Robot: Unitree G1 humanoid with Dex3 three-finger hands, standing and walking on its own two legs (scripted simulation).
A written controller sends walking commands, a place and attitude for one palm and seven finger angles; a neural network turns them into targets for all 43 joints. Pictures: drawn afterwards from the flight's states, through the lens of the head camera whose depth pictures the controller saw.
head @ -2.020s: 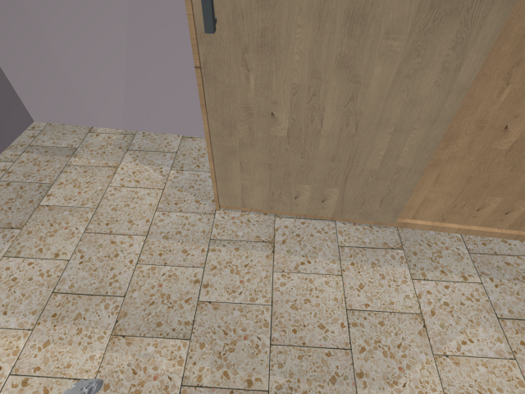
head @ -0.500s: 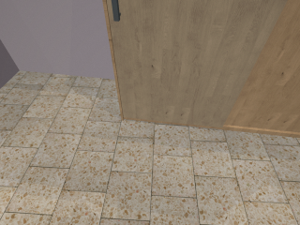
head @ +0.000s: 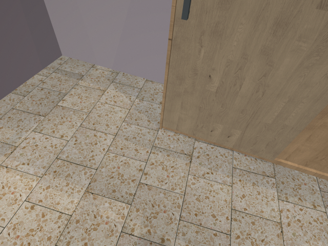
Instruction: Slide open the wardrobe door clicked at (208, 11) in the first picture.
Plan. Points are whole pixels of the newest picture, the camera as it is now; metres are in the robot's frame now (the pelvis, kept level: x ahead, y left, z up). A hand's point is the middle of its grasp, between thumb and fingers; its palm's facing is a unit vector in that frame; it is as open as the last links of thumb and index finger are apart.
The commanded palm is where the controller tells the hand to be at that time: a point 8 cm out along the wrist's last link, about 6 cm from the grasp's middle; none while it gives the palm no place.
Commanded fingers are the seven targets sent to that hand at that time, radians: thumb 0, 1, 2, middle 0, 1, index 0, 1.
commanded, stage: walk to a spot facing it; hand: left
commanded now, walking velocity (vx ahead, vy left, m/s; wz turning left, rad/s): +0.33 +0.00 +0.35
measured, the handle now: out of the picture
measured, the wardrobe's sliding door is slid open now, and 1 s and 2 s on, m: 0.00 0.00 0.00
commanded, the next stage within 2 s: turn to face it in 0.26 s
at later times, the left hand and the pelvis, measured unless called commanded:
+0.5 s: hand (116, 206) +0.26 +0.14 -0.15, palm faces +0.18 -0.96 -0.22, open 7.3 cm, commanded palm none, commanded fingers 0.00 0.90 0.90 -0.20 -0.30 -0.20 -0.30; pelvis +0.18 -0.05 -0.01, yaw +9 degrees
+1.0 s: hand (107, 204) +0.27 +0.17 -0.17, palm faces +0.03 -0.98 -0.20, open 7.4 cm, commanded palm none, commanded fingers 0.00 0.90 0.90 -0.20 -0.30 -0.20 -0.30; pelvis +0.24 -0.03 +0.01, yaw -6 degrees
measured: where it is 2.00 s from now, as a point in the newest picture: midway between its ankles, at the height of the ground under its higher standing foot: (169, 219)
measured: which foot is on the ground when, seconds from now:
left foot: down 0.00-0.42, up 0.44-0.86, down 0.88-1.00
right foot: up 0.00-0.38, down 0.40-0.90, up 0.92-1.00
